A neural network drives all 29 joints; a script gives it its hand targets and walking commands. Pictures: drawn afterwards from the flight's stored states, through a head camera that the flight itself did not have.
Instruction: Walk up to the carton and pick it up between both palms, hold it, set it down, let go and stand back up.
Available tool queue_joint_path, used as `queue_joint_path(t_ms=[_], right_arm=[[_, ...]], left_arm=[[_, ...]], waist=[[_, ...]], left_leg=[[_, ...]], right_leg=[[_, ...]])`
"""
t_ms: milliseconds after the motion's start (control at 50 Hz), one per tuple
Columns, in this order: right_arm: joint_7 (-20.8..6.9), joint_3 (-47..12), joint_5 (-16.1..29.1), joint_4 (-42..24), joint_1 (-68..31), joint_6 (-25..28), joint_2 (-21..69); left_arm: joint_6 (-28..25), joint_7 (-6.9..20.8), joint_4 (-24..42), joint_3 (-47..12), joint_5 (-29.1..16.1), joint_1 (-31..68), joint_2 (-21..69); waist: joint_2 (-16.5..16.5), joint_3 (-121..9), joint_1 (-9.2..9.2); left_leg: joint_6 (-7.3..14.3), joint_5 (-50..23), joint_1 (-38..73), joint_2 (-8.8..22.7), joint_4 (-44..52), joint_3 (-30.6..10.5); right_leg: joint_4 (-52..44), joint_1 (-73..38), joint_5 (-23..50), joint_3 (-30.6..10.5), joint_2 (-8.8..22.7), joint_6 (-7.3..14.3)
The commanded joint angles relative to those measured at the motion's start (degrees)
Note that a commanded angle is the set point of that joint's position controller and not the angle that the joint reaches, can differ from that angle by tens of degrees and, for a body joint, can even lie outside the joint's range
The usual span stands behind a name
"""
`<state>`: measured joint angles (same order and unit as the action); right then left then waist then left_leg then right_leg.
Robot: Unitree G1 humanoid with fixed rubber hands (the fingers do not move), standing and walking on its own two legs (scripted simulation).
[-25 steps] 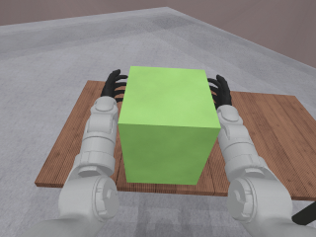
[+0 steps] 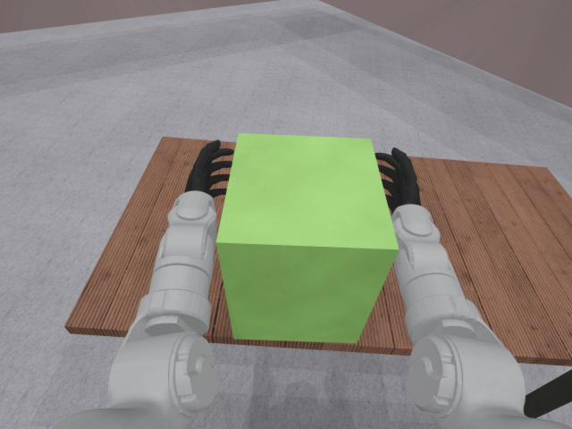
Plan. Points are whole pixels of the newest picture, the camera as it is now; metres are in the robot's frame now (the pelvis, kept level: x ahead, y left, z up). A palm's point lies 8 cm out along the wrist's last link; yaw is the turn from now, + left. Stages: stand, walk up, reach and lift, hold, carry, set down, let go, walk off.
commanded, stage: set down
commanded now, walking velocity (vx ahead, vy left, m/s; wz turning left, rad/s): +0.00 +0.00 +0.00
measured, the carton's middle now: (299, 242) +0.39 +0.00 +0.06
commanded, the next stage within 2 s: none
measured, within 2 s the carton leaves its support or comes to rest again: rests again in 0.46 s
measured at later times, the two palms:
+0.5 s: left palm (201, 207) +0.40 +0.15 +0.11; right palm (399, 218) +0.40 -0.14 +0.12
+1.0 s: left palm (204, 210) +0.40 +0.15 +0.11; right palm (403, 225) +0.39 -0.14 +0.11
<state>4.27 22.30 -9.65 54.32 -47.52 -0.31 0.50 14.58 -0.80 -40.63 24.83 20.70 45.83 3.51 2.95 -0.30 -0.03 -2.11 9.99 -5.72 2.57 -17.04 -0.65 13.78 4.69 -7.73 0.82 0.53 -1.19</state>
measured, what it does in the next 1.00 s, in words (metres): stands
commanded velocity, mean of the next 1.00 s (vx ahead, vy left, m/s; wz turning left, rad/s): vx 0.00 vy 0.00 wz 0.00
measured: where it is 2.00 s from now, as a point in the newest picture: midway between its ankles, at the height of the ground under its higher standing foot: outside the picture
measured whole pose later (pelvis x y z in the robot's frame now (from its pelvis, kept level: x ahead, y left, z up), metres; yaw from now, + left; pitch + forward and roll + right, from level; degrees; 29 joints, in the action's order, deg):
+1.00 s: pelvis +0.00 +0.00 +0.00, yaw +0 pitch +0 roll +0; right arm 0.9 28.0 -17.4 50.3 -42.3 4.5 3.0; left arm 9.2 0.8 -39.8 28.0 23.5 43.0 6.8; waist 2.9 0.7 -0.5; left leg -1.6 9.1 -6.8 2.0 -16.1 0.1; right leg 13.8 6.5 -7.2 0.3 1.1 -1.6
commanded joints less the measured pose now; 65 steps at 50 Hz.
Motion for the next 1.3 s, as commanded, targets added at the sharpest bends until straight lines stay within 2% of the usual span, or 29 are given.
queue_joint_path(t_ms=[0, 80, 120, 160, 180, 260, 280, 300, 360, 420, 480, 560, 600, 620, 700, 780, 800, 840, 860, 940, 1000, 1120, 1140, 1160, 1180, 1200, 1240, 1260, 1280], right_arm=[[-7.1, -13.0, -0.3, -7.4, -31.8, 4.1, 27.1], [-7.5, -13.7, -1.1, -8.8, -32.6, 5.4, 28.2], [-7.8, -13.3, -1.6, -9.0, -32.1, 5.7, 27.9], [-7.9, -12.5, -2.3, -8.5, -31.2, 6.1, 28.5], [-8.0, -12.4, -2.4, -9.0, -31.7, 6.5, 28.3], [-8.4, -12.6, -3.1, -9.3, -31.8, 6.7, 28.6], [-8.5, -11.9, -3.2, -7.8, -30.8, 6.4, 28.1], [-8.7, -12.0, -3.4, -8.2, -31.0, 6.3, 27.9], [-8.5, -11.8, -4.0, -7.6, -29.3, 6.1, 28.6], [-8.5, -10.7, -5.2, -8.2, -28.6, 6.6, 29.2], [-8.7, -10.0, -5.6, -7.8, -27.3, 7.5, 28.7], [-8.4, -10.6, -6.1, -8.8, -27.7, 8.4, 29.8], [-8.4, -10.3, -6.2, -8.5, -26.5, 8.5, 29.5], [-8.5, -11.1, -6.0, -9.1, -26.2, 8.6, 29.5], [-8.8, -11.0, -6.2, -8.4, -25.3, 8.6, 29.1], [-8.9, -11.2, -6.8, -8.5, -24.1, 8.3, 29.5], [-8.8, -10.4, -7.4, -7.8, -23.2, 8.1, 29.7], [-8.8, -10.5, -7.9, -9.4, -23.6, 8.7, 30.0], [-9.0, -10.2, -7.7, -9.0, -23.5, 9.0, 29.8], [-9.3, -7.8, -8.9, -7.0, -21.5, 8.5, 29.1], [-9.5, -7.7, -9.3, -7.4, -20.9, 8.4, 29.3], [-9.7, -6.8, -9.9, -8.1, -19.6, 8.8, 28.9], [-9.7, -6.3, -10.4, -7.5, -19.0, 8.6, 28.7], [-9.8, -6.7, -10.3, -7.5, -18.5, 8.6, 28.8], [-9.9, -6.0, -10.5, -7.5, -18.5, 8.6, 28.3], [-9.9, -6.5, -10.5, -7.8, -18.8, 8.7, 28.7], [-9.9, -5.9, -11.2, -7.7, -18.3, 8.8, 28.6], [-9.7, -5.7, -11.6, -7.4, -17.8, 8.7, 28.8], [-9.8, -6.1, -11.7, -7.9, -17.8, 8.8, 28.8]], left_arm=[[-1.4, 6.5, 1.8, -14.9, -2.2, 27.1, 27.2], [-3.0, 6.1, 3.3, -15.7, -2.7, 28.3, 28.1], [-3.2, 5.9, 2.5, -15.8, -2.4, 27.1, 27.9], [-3.9, 5.5, 3.5, -16.7, -2.6, 28.0, 28.8], [-4.2, 5.4, 3.0, -16.9, -2.4, 27.8, 29.0], [-4.8, 5.2, 1.2, -15.1, -1.9, 27.0, 28.1], [-4.6, 5.3, 0.3, -14.6, -1.5, 26.2, 27.9], [-4.4, 5.5, -0.4, -13.6, -1.1, 25.2, 27.6], [-4.5, 6.0, -0.5, -12.5, -0.7, 24.6, 27.3], [-5.0, 6.4, 0.7, -12.9, -0.4, 25.2, 27.9], [-5.8, 5.9, 1.4, -14.5, -0.6, 24.4, 29.2], [-6.8, 5.9, 1.0, -14.7, -0.8, 24.6, 29.1], [-6.8, 6.0, 1.1, -15.0, -0.6, 23.0, 29.5], [-6.5, 6.0, 0.3, -14.2, -0.1, 21.8, 29.2], [-6.7, 6.2, -0.1, -13.0, 0.4, 21.1, 28.8], [-6.6, 6.6, -0.6, -11.3, 1.2, 19.9, 28.0], [-6.7, 6.9, -0.1, -11.1, 1.3, 20.1, 27.8], [-7.1, 7.1, -0.1, -10.7, 1.4, 20.0, 28.0], [-7.3, 6.9, 0.3, -11.3, 1.5, 19.9, 28.4], [-7.0, 6.9, -0.1, -10.5, 2.3, 19.6, 27.8], [-7.1, 7.0, 0.1, -9.3, 3.0, 18.9, 27.4], [-7.0, 7.0, 0.0, -9.1, 3.7, 16.5, 27.6], [-7.2, 7.1, 0.2, -9.0, 3.7, 16.7, 27.9], [-7.5, 7.0, 0.5, -8.7, 3.8, 16.4, 27.6], [-7.5, 7.0, 0.7, -8.7, 3.9, 16.4, 27.7], [-7.5, 7.1, 0.4, -8.4, 4.1, 16.5, 27.2], [-7.7, 7.2, 0.7, -9.3, 3.9, 16.7, 27.9], [-7.7, 7.3, 0.4, -8.9, 3.9, 16.4, 27.8], [-7.9, 7.4, 0.4, -8.4, 4.0, 16.0, 27.8]], waist=[[-3.4, -21.2, 0.54], [-2.1, -24.9, 0.49], [-2.7, -24.5, 0.26], [-3.8, -25.5, 0.81], [-4.4, -25.9, 0.33], [-2.6, -25.3, -0.75], [-3.2, -23.2, -0.69], [-2.4, -22.4, -1.41], [-1.3, -20.4, -0.99], [-2.3, -22.5, -0.24], [-3.7, -23.7, 0.44], [-2.4, -23.6, 0.51], [-3.3, -22.8, 0.68], [-2.5, -22.3, -0.06], [-2.5, -20.1, -0.7], [-1.3, -18.0, -1.13], [-0.7, -16.8, -0.42], [-0.8, -19.5, -1.37], [-2.2, -19.4, -1.16], [-2.4, -16.9, -0.23], [-2.6, -15.1, -1.21], [-2.6, -15.8, -0.98], [-2.0, -15.2, -0.22], [-2.6, -14.7, -0.91], [-2.8, -14.2, -0.41], [-2.0, -13.6, -0.84], [-2.6, -15.0, 0.06], [-1.8, -14.0, 0.62], [-1.7, -13.6, -0.21]], left_leg=[[-1.9, -20.9, 7.0, -4.2, -1.0, 6.7], [-1.9, -21.6, 6.7, -4.2, -1.3, 6.7], [-2.0, -21.2, 6.7, -4.0, -1.3, 6.6], [-2.5, -21.8, 7.6, -3.8, -1.6, 6.7], [-2.5, -22.6, 7.7, -3.8, -1.9, 6.7], [-1.6, -19.8, 5.6, -3.8, -1.0, 7.0], [-1.7, -19.1, 5.4, -3.7, -0.6, 6.7], [-1.4, -18.5, 5.4, -3.7, -0.3, 6.9], [-0.8, -18.0, 4.1, -4.2, 0.2, 7.3], [-1.2, -17.0, 3.5, -4.1, 0.5, 7.4], [-2.3, -20.9, 6.7, -3.7, -0.9, 7.2], [-1.5, -19.6, 4.2, -4.0, -0.9, 7.3], [-1.9, -19.7, 4.5, -3.7, -0.7, 7.1], [-1.5, -20.1, 4.6, -3.9, -0.8, 7.2], [-1.4, -19.3, 3.5, -3.6, -0.3, 7.2], [-0.3, -16.4, 1.8, -4.0, 0.7, 7.6], [-0.2, -14.8, 1.1, -3.9, 1.4, 7.6], [-0.1, -15.0, 0.5, -3.9, 1.4, 7.9], [-0.7, -16.5, 1.4, -3.8, 0.9, 7.8], [-0.6, -13.7, 2.7, -3.6, 1.5, 7.7], [-0.2, -12.7, 2.5, -3.6, 2.0, 8.0], [-0.4, -15.8, 3.8, -3.5, 0.8, 7.9], [-0.3, -14.8, 4.1, -3.5, 1.2, 7.8], [-0.5, -15.9, 4.0, -3.5, 0.9, 7.8], [-0.7, -15.9, 4.2, -3.4, 1.0, 7.6], [-0.3, -15.8, 3.7, -3.5, 1.0, 7.8], [-0.7, -16.3, 4.5, -3.4, 0.9, 7.7], [-0.5, -15.5, 4.2, -3.5, 1.0, 7.8], [-0.2, -15.6, 3.8, -3.6, 1.2, 7.9]], right_leg=[[1.6, -8.7, 16.4, 5.8, -3.4, -2.1], [2.1, -9.7, 18.2, 5.9, -3.5, -2.2], [2.2, -9.2, 17.9, 6.0, -3.5, -2.1], [2.1, -7.8, 16.8, 6.3, -3.5, -1.7], [2.2, -7.3, 16.9, 6.3, -3.5, -1.5], [2.0, -8.3, 15.7, 5.8, -3.1, -1.8], [1.9, -8.0, 14.9, 5.8, -3.1, -1.7], [1.5, -7.8, 13.3, 5.7, -3.1, -1.8], [1.3, -9.0, 13.9, 5.3, -2.9, -2.2], [1.9, -9.7, 15.2, 5.5, -2.7, -2.4], [1.5, -7.5, 15.3, 6.2, -3.3, -1.6], [2.0, -8.7, 17.2, 5.9, -2.9, -2.3], [2.1, -8.5, 16.9, 6.2, -3.0, -1.9], [2.0, -8.7, 17.2, 6.0, -3.0, -2.0], [1.9, -8.5, 15.7, 6.2, -3.0, -1.9], [1.8, -9.6, 15.1, 5.4, -2.5, -2.4], [1.7, -9.9, 14.4, 5.4, -2.4, -2.7], [2.1, -10.9, 15.5, 5.4, -2.4, -2.7], [2.3, -10.2, 15.8, 5.8, -2.7, -2.3], [0.8, -6.4, 9.7, 6.1, -2.7, -2.1], [0.4, -6.1, 8.2, 5.8, -2.4, -2.1], [0.7, -4.9, 9.3, 6.4, -2.8, -2.1], [0.3, -4.9, 8.2, 6.5, -3.0, -2.1], [0.6, -4.9, 8.9, 6.4, -2.9, -2.1], [0.4, -4.7, 8.2, 6.6, -3.0, -1.9], [0.5, -5.0, 8.8, 6.4, -2.9, -2.1], [0.7, -4.7, 9.8, 6.5, -2.9, -2.2], [0.4, -4.9, 9.9, 6.3, -2.8, -2.3], [0.5, -5.0, 10.0, 6.2, -2.7, -2.4]])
